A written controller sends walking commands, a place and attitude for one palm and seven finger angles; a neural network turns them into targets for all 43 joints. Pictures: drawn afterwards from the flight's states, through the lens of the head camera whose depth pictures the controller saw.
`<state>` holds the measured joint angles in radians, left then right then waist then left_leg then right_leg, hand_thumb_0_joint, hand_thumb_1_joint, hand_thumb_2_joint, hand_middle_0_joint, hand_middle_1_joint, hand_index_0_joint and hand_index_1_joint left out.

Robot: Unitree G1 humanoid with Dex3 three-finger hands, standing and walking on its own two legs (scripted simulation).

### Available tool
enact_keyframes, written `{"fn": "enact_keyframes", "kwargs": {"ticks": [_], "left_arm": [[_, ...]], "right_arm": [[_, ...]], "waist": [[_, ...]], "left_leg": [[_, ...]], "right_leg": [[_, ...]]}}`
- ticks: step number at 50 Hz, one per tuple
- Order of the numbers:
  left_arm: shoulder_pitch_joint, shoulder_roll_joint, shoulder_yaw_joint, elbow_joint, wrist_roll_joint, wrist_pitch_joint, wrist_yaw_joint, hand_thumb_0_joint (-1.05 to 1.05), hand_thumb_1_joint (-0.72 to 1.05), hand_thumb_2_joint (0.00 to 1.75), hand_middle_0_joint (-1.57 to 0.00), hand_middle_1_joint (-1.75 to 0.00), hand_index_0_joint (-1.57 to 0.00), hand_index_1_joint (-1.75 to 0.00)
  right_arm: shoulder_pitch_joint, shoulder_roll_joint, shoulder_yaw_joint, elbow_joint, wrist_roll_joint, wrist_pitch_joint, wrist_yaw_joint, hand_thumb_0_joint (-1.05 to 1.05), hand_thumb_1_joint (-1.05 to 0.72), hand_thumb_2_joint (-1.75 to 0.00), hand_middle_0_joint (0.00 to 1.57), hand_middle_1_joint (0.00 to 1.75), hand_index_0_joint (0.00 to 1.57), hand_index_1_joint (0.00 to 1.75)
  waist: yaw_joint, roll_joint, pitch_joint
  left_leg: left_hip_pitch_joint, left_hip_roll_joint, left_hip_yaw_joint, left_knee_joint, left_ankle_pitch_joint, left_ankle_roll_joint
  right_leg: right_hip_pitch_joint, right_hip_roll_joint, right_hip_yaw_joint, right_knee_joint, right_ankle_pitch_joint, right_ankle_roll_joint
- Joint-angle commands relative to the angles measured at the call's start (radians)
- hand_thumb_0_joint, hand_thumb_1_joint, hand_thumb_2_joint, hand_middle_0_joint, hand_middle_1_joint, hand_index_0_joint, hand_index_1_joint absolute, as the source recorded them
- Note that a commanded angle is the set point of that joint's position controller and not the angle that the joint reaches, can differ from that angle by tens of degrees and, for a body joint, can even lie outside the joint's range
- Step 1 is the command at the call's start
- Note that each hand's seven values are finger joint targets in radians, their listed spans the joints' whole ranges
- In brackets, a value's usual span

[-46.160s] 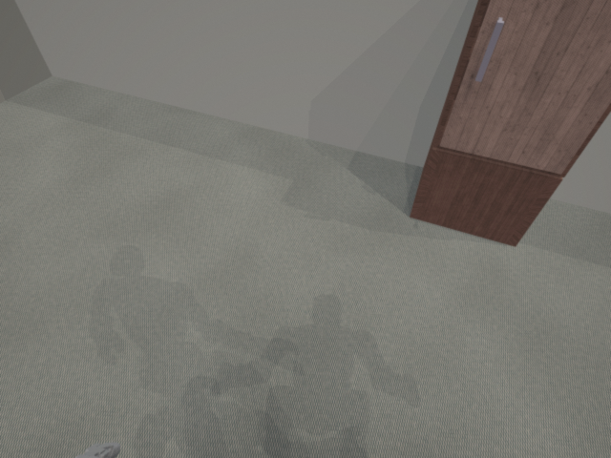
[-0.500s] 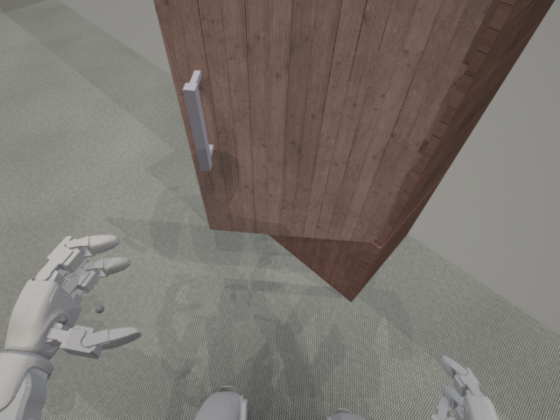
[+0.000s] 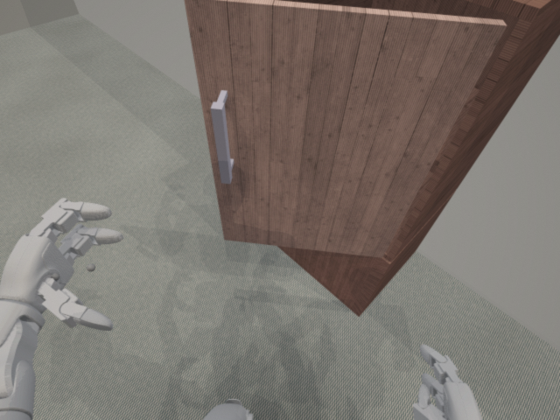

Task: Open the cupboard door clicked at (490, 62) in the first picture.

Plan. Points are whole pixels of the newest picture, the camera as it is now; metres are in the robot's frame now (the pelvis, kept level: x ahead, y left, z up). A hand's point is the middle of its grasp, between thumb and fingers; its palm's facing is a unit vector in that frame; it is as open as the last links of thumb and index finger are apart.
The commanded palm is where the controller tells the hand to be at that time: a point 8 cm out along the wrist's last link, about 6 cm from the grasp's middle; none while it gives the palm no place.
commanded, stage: raise the hand with hooked fingers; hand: left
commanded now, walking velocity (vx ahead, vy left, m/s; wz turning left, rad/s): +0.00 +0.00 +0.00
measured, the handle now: (225, 140) +0.55 +0.15 +0.07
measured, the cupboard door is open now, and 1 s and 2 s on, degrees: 38 38 38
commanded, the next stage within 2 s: move the hooked fingers beside the handle in 0.58 s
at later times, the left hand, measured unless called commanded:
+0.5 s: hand (109, 253) +0.30 +0.25 +0.09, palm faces -0.01 -1.00 -0.04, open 14.0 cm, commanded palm +0.27 +0.30 +0.09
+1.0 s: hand (131, 229) +0.33 +0.24 +0.09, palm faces -0.04 -1.00 -0.02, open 14.0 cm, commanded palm +0.31 +0.28 +0.09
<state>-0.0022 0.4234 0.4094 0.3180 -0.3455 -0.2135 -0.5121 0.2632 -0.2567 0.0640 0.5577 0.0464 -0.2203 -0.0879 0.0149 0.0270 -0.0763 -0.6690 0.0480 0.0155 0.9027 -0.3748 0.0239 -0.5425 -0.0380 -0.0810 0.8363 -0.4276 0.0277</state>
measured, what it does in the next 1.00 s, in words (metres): stands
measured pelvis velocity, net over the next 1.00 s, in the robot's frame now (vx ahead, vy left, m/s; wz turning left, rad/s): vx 0.01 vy -0.02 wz -0.01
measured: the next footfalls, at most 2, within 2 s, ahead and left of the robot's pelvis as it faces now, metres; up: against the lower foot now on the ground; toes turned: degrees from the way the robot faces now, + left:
none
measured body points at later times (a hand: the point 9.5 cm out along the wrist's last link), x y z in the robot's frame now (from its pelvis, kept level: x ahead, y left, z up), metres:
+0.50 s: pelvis +0.00 -0.02 +0.01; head +0.04 -0.02 +0.45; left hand +0.29 +0.31 +0.09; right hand +0.15 -0.27 -0.07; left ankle +0.05 +0.10 -0.69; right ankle -0.01 -0.15 -0.69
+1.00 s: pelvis +0.01 -0.02 +0.00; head +0.05 -0.02 +0.45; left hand +0.33 +0.29 +0.09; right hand +0.15 -0.28 -0.08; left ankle +0.05 +0.10 -0.69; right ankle -0.01 -0.15 -0.69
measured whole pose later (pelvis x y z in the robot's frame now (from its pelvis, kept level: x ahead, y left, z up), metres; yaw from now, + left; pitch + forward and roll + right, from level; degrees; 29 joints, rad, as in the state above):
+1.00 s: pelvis +0.01 -0.02 +0.00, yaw -1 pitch +9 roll -2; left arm -0.21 0.44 0.42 0.55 -0.32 -0.24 -0.53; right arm 0.28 -0.28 0.04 0.59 0.05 -0.18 -0.10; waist -0.01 0.02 -0.07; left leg -0.66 0.06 0.02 0.86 -0.36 -0.01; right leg -0.56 -0.02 -0.07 0.83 -0.43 0.00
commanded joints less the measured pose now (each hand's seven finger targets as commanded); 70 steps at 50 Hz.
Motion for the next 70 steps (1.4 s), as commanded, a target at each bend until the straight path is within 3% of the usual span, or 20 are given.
{"fn": "enact_keyframes", "kwargs": {"ticks": [1, 4, 7, 17, 25, 27, 28, 32, 34, 37, 39, 44, 47, 50, 53, 57, 59, 65, 69, 70], "left_arm": [[-0.245, 0.26, 0.105, -0.18, -0.038, -0.053, -0.009, 0.0, -0.5, 0.3, -0.3, -1.2, -0.3, -1.2], [-0.274, 0.288, 0.123, -0.144, -0.042, -0.045, -0.022, 0.0, -0.5, 0.3, -0.3, -1.2, -0.3, -1.2], [-0.227, 0.253, 0.102, -0.08, -0.049, -0.032, -0.039, 0.0, -0.5, 0.3, -0.3, -1.2, -0.3, -1.2], [-0.25, 0.299, 0.144, -0.151, -0.048, -0.084, -0.011, 0.0, -0.5, 0.3, -0.3, -1.2, -0.3, -1.2], [-0.248, 0.275, 0.123, -0.122, -0.049, -0.081, -0.026, 0.0, -0.5, 0.3, -0.3, -1.2, -0.3, -1.2], [-0.245, 0.279, 0.128, -0.103, -0.055, -0.076, -0.029, 0.0, -0.5, 0.3, -0.3, -1.2, -0.3, -1.2], [-0.247, 0.273, 0.123, -0.098, -0.054, -0.076, -0.032, 0.0, -0.5, 0.3, -0.3, -1.2, -0.3, -1.2], [-0.262, 0.272, 0.116, -0.091, -0.053, -0.078, -0.031, 0.0, -0.5, 0.3, -0.3, -1.2, -0.3, -1.2], [-0.264, 0.281, 0.125, -0.102, -0.047, -0.084, -0.029, 0.0, -0.5, 0.3, -0.3, -1.2, -0.3, -1.2], [-0.365, 0.271, 0.1, -0.065, -0.047, -0.084, -0.026, 0.0, -0.5, 0.3, -0.3, -1.2, -0.3, -1.2], [-0.417, 0.271, 0.088, -0.029, -0.031, -0.086, -0.026, 0.0, -0.5, 0.3, -0.3, -1.2, -0.3, -1.2], [-0.428, 0.283, 0.09, -0.005, -0.017, -0.094, -0.02, 0.0, -0.5, 0.3, -0.3, -1.2, -0.3, -1.2], [-0.454, 0.3, 0.103, 0.049, -0.015, -0.087, -0.011, 0.0, -0.5, 0.3, -0.3, -1.2, -0.3, -1.2], [-0.464, 0.267, 0.072, 0.035, -0.003, -0.089, -0.003, 0.0, -0.5, 0.3, -0.3, -1.2, -0.3, -1.2], [-0.478, 0.28, 0.087, 0.058, -0.001, -0.092, 0.015, 0.0, -0.5, 0.3, -0.3, -1.2, -0.3, -1.2], [-0.541, 0.306, 0.099, 0.091, 0.011, -0.101, 0.028, 0.0, -0.5, 0.3, -0.3, -1.2, -0.3, -1.2], [-0.593, 0.309, 0.093, 0.105, 0.02, -0.11, 0.028, 0.0, -0.5, 0.3, -0.3, -1.2, -0.3, -1.2], [-0.659, 0.286, 0.061, 0.171, 0.032, -0.126, 0.026, 0.0, -0.5, 0.3, -0.3, -1.2, -0.3, -1.2], [-0.725, 0.328, 0.081, 0.233, 0.049, -0.127, 0.03, 0.0, -0.5, 0.3, -0.3, -1.2, -0.3, -1.2], [-0.734, 0.296, 0.051, 0.239, 0.051, -0.127, 0.029, 0.0, -0.5, 0.3, -0.3, -1.2, -0.3, -1.2]], "right_arm": [[-0.028, -0.167, -0.081, -0.137, 0.008, -0.051, -0.021, 0.0, -0.9, -0.9, 0.2, 0.3, 0.2, 0.3], [-0.016, -0.17, -0.079, -0.131, 0.007, -0.048, -0.021, 0.0, -0.9, -0.9, 0.2, 0.3, 0.2, 0.3], [-0.01, -0.171, -0.081, -0.133, 0.007, -0.048, -0.015, 0.0, -0.9, -0.9, 0.2, 0.3, 0.2, 0.3], [-0.001, -0.17, -0.09, -0.135, 0.002, -0.043, -0.007, 0.0, -0.9, -0.9, 0.2, 0.3, 0.2, 0.3], [-0.003, -0.165, -0.091, -0.126, 0.008, -0.04, -0.013, 0.0, -0.9, -0.9, 0.2, 0.3, 0.2, 0.3], [0.0, -0.168, -0.09, -0.123, 0.005, -0.04, -0.015, 0.0, -0.9, -0.9, 0.2, 0.3, 0.2, 0.3], [-0.005, -0.166, -0.089, -0.124, 0.008, -0.039, -0.014, 0.0, -0.9, -0.9, 0.2, 0.3, 0.2, 0.3], [-0.009, -0.164, -0.088, -0.125, 0.009, -0.037, -0.016, 0.0, -0.9, -0.9, 0.2, 0.3, 0.2, 0.3], [-0.011, -0.162, -0.088, -0.126, 0.008, -0.037, -0.015, 0.0, -0.9, -0.9, 0.2, 0.3, 0.2, 0.3], [-0.003, -0.167, -0.086, -0.11, 0.007, -0.032, -0.022, 0.0, -0.9, -0.9, 0.2, 0.3, 0.2, 0.3], [0.003, -0.167, -0.085, -0.103, 0.009, -0.027, -0.026, 0.0, -0.9, -0.9, 0.2, 0.3, 0.2, 0.3], [0.011, -0.165, -0.089, -0.098, 0.007, -0.02, -0.022, 0.0, -0.9, -0.9, 0.2, 0.3, 0.2, 0.3], [0.017, -0.171, -0.088, -0.095, 0.005, -0.005, -0.02, 0.0, -0.9, -0.9, 0.2, 0.3, 0.2, 0.3], [0.017, -0.163, -0.09, -0.105, 0.009, 0.003, -0.013, 0.0, -0.9, -0.9, 0.2, 0.3, 0.2, 0.3], [0.03, -0.168, -0.092, -0.105, 0.006, 0.015, -0.008, 0.0, -0.9, -0.9, 0.2, 0.3, 0.2, 0.3], [0.042, -0.174, -0.093, -0.094, 0.003, 0.032, -0.009, 0.0, -0.9, -0.9, 0.2, 0.3, 0.2, 0.3], [0.05, -0.171, -0.093, -0.086, 0.004, 0.041, -0.009, 0.0, -0.9, -0.9, 0.2, 0.3, 0.2, 0.3], [0.073, -0.174, -0.097, -0.071, 0.002, 0.06, -0.007, 0.0, -0.9, -0.9, 0.2, 0.3, 0.2, 0.3], [0.09, -0.181, -0.098, -0.06, -0.001, 0.08, -0.005, 0.0, -0.9, -0.9, 0.2, 0.3, 0.2, 0.3], [0.089, -0.177, -0.096, -0.063, -0.001, 0.084, -0.003, 0.0, -0.9, -0.9, 0.2, 0.3, 0.2, 0.3]], "waist": [[-0.016, 0.086, -0.219], [-0.016, 0.082, -0.223], [-0.008, 0.049, -0.192], [-0.008, 0.074, -0.224], [-0.017, 0.068, -0.235], [-0.018, 0.025, -0.218], [-0.019, 0.05, -0.216], [-0.017, 0.043, -0.202], [-0.014, 0.062, -0.231], [-0.04, 0.016, -0.197], [-0.044, 0.042, -0.21], [-0.03, 0.064, -0.276], [-0.029, 0.014, -0.24], [-0.026, 0.084, -0.273], [-0.03, 0.029, -0.27], [-0.039, 0.026, -0.266], [-0.047, 0.062, -0.281], [-0.06, 0.054, -0.296], [-0.06, 0.052, -0.312], [-0.066, 0.066, -0.314]], "left_leg": [[0.284, -0.029, -0.07, -0.198, 0.124, -0.009], [0.289, -0.032, -0.061, -0.198, 0.151, -0.007], [0.263, -0.036, -0.052, -0.194, 0.16, -0.005], [0.268, -0.039, -0.032, -0.179, 0.189, 0.0], [0.261, -0.041, -0.02, -0.168, 0.198, 0.005], [0.243, -0.041, -0.019, -0.159, 0.203, 0.007], [0.243, -0.043, -0.015, -0.16, 0.197, 0.005], [0.234, -0.042, -0.016, -0.159, 0.182, 0.005], [0.248, -0.044, -0.017, -0.163, 0.191, 0.005], [0.232, -0.04, -0.018, -0.151, 0.163, 0.007], [0.235, -0.043, -0.02, -0.154, 0.16, 0.006], [0.262, -0.042, -0.019, -0.148, 0.2, 0.006], [0.23, -0.039, -0.023, -0.149, 0.197, 0.006], [0.257, -0.041, -0.017, -0.155, 0.217, 0.002], [0.246, -0.038, -0.023, -0.157, 0.217, 0.004], [0.227, -0.037, -0.02, -0.153, 0.199, 0.006], [0.238, -0.037, -0.018, -0.15, 0.209, 0.004], [0.256, -0.033, -0.028, -0.142, 0.223, 0.004], [0.242, -0.031, -0.031, -0.136, 0.225, 0.003], [0.253, -0.032, -0.028, -0.134, 0.229, 0.003]], "right_leg": [[-0.029, 0.074, -0.002, -0.124, 0.125, -0.055], [-0.008, 0.075, 0.004, -0.136, 0.151, -0.055], [0.005, 0.077, 0.005, -0.144, 0.166, -0.057], [0.023, 0.074, 0.024, -0.14, 0.197, -0.053], [0.034, 0.066, 0.04, -0.15, 0.231, -0.043], [0.041, 0.068, 0.044, -0.151, 0.239, -0.043], [0.035, 0.066, 0.05, -0.154, 0.236, -0.041], [0.032, 0.065, 0.052, -0.156, 0.216, -0.043], [0.037, 0.063, 0.049, -0.15, 0.229, -0.041], [0.008, 0.065, 0.055, -0.156, 0.201, -0.039], [-0.003, 0.062, 0.053, -0.15, 0.198, -0.038], [0.025, 0.06, 0.055, -0.137, 0.242, -0.042], [0.024, 0.063, 0.05, -0.135, 0.241, -0.044], [0.017, 0.061, 0.044, -0.125, 0.265, -0.044], [0.02, 0.066, 0.039, -0.123, 0.266, -0.043], [0.014, 0.066, 0.044, -0.123, 0.246, -0.043], [0.006, 0.064, 0.045, -0.119, 0.26, -0.042], [-0.029, 0.07, 0.037, -0.11, 0.261, -0.045], [-0.031, 0.07, 0.037, -0.101, 0.26, -0.047], [-0.043, 0.07, 0.036, -0.1, 0.262, -0.047]]}}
